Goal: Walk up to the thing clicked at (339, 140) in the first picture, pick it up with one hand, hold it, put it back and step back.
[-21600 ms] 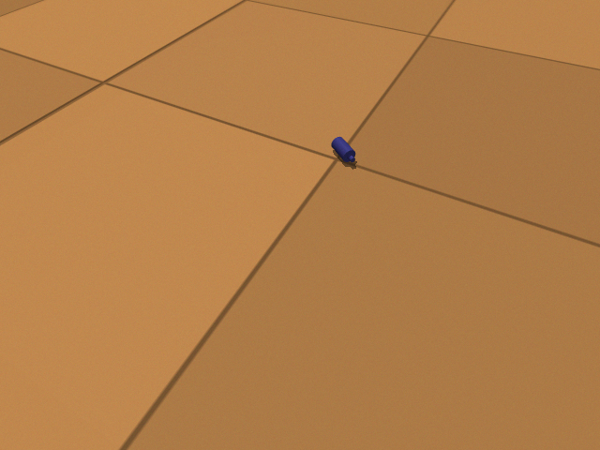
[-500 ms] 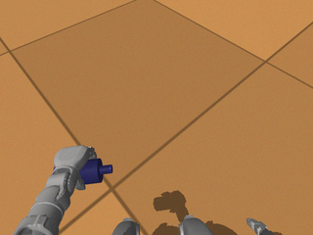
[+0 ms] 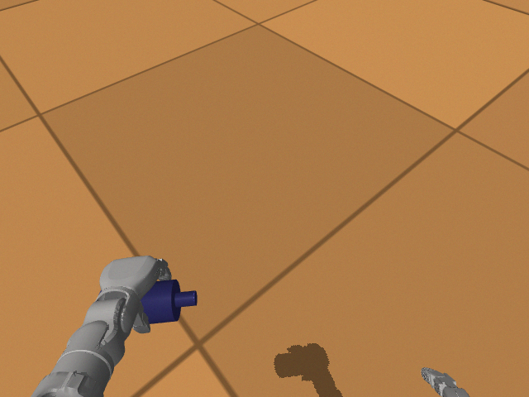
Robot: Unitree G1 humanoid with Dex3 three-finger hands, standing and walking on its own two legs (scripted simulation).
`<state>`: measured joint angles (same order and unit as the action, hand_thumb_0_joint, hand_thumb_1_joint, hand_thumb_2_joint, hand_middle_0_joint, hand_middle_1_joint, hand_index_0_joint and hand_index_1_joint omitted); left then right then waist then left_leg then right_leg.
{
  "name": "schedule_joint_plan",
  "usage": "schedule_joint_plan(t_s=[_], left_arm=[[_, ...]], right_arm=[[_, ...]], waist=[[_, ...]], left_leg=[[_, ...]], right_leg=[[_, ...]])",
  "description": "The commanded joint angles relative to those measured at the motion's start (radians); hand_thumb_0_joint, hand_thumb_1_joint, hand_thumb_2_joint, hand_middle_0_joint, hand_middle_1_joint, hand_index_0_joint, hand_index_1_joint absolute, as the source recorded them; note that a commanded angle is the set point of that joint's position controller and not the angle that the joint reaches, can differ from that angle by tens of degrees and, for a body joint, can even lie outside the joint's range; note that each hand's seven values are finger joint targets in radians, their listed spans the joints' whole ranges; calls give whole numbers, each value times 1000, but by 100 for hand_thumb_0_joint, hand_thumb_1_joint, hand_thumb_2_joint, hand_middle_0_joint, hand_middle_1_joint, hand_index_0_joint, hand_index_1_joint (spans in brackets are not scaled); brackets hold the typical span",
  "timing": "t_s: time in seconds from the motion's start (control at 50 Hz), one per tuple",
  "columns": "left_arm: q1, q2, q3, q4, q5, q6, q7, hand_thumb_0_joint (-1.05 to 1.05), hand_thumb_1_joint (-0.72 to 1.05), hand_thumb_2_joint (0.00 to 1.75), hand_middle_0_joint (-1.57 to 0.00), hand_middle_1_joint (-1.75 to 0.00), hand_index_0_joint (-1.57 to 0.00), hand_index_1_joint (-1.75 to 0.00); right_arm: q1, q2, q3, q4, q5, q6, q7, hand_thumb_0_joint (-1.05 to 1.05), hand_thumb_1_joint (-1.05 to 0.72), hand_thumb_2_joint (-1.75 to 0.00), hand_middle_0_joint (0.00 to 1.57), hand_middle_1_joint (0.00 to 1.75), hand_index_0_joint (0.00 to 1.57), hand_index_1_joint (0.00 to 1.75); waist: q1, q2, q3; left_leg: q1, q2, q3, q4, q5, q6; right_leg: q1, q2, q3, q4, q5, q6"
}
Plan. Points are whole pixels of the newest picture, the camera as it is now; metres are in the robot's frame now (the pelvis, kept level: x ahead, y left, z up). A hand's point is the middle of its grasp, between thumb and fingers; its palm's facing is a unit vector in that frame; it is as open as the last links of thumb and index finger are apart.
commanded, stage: hold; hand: left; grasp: from above
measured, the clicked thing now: (151, 302) +0.31 +0.22 -0.11
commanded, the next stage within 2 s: crouch in 1.64 s
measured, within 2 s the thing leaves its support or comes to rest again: neither
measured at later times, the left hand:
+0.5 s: hand (134, 308) +0.28 +0.22 -0.05, palm faces -0.48 -0.04 -0.88, open 9.6 cm
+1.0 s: hand (131, 320) +0.25 +0.21 -0.03, palm faces -0.47 -0.05 -0.88, open 9.6 cm
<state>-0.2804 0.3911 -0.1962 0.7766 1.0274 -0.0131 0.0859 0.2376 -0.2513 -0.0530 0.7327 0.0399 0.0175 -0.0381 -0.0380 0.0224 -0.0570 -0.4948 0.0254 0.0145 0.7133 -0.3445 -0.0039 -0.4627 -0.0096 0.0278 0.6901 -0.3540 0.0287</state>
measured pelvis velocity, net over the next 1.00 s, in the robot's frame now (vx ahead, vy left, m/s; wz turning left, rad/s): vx -0.03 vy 0.00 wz -0.01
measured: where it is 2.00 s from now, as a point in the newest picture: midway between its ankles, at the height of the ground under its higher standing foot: outside the picture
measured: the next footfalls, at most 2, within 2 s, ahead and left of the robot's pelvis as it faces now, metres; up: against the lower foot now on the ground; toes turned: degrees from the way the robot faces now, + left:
none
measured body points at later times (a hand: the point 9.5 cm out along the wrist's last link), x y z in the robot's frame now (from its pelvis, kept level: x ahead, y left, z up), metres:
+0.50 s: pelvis -0.01 +0.00 +0.01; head +0.01 -0.01 +0.46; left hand +0.30 +0.22 +0.00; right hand +0.11 -0.27 -0.10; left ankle +0.01 +0.12 -0.72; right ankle -0.01 -0.14 -0.72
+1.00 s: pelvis -0.03 +0.00 +0.02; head -0.03 -0.02 +0.46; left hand +0.27 +0.21 +0.02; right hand +0.11 -0.26 -0.09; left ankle +0.01 +0.12 -0.72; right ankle -0.01 -0.14 -0.72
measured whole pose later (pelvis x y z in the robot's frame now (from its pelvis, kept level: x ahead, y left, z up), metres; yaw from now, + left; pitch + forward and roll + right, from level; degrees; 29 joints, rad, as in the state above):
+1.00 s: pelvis -0.03 +0.00 +0.02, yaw +0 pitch +0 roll +0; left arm -0.22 0.40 -0.22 0.64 1.00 -0.03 -0.04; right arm 0.18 -0.26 -0.03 0.69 0.05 0.05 -0.05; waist 0.00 0.04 0.00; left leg -0.32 0.02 0.03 0.54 -0.22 -0.01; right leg -0.30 -0.01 0.04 0.55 -0.25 0.02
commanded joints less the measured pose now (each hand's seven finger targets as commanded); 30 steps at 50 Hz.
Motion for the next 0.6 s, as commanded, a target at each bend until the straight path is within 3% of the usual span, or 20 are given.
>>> schedule_joint_plan(t_s=[0.0, 0.16, 0.18, 0.28, 0.34, 0.58], left_arm=[[-335, 216, 94, -205, -9, 3, 35, 0, 86, 65, -117, -46, -119, -45], [-314, 211, 82, -275, -19, -3, -20, 0, 91, 62, -120, -47, -122, -45], [-314, 229, 97, -272, -11, -3, -22, 0, 91, 62, -120, -46, -122, -44], [-327, 228, 99, -292, -3, -11, -20, 0, 90, 62, -121, -45, -123, -43], [-338, 224, 98, -297, -3, -9, -18, 0, 90, 62, -121, -45, -123, -44], [-305, 215, 86, -313, -22, -13, -50, 0, 88, 61, -121, -44, -122, -43]], right_arm=[[5, -151, -52, -104, -1, -29, -3, 0, -89, -89, 20, 30, 20, 30], [-24, -151, -49, -134, 3, -14, -4, 0, -89, -89, 20, 30, 20, 30], [-23, -152, -50, -134, 1, -12, -5, 0, -89, -89, 20, 30, 20, 30], [-42, -152, -45, -152, 4, -5, -7, 0, -89, -89, 20, 30, 20, 30], [-49, -149, -43, -151, 3, -4, -8, 0, -89, -89, 20, 30, 20, 30], [-100, -147, -32, -173, 7, -5, -12, 0, -89, -90, 20, 30, 20, 30]], waist=[[1, 35, -313], [12, 28, -299], [13, 36, -297], [16, 35, -264], [12, 16, -271], [25, 24, -214]], left_leg=[[273, -30, -6, -87, 404, -2], [296, -34, 5, -117, 420, 4], [294, -33, 4, -120, 425, 4], [306, -31, 4, -151, 364, 3], [298, -37, 10, -153, 361, 11], [322, -27, -2, -219, 240, 6]], right_leg=[[86, 47, -24, -100, 347, -31], [135, 45, -22, -131, 375, -29], [133, 46, -21, -134, 376, -30], [133, 47, -21, -158, 324, -34], [154, 41, -16, -167, 342, -26], [144, 44, -25, -217, 204, -36]])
